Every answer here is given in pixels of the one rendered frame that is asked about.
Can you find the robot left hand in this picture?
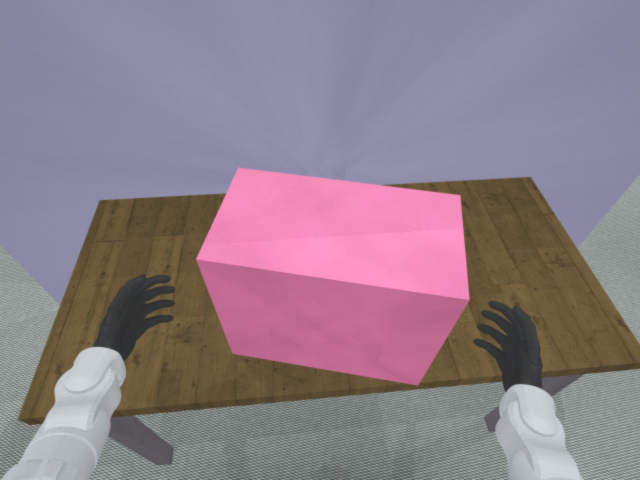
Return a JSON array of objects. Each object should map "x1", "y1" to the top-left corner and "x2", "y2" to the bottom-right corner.
[{"x1": 93, "y1": 274, "x2": 175, "y2": 361}]

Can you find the robot right forearm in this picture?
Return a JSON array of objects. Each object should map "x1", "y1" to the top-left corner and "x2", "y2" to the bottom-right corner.
[{"x1": 495, "y1": 384, "x2": 583, "y2": 480}]

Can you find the robot right hand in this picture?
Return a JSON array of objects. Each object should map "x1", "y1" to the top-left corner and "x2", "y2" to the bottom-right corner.
[{"x1": 473, "y1": 301, "x2": 543, "y2": 392}]

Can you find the table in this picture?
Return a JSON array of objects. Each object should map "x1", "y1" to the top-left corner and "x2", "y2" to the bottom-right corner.
[{"x1": 18, "y1": 177, "x2": 640, "y2": 465}]

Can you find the robot left forearm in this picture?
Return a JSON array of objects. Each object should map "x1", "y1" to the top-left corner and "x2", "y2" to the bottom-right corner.
[{"x1": 2, "y1": 347, "x2": 126, "y2": 480}]

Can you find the carton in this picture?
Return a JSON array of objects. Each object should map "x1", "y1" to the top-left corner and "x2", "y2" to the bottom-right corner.
[{"x1": 196, "y1": 168, "x2": 470, "y2": 385}]

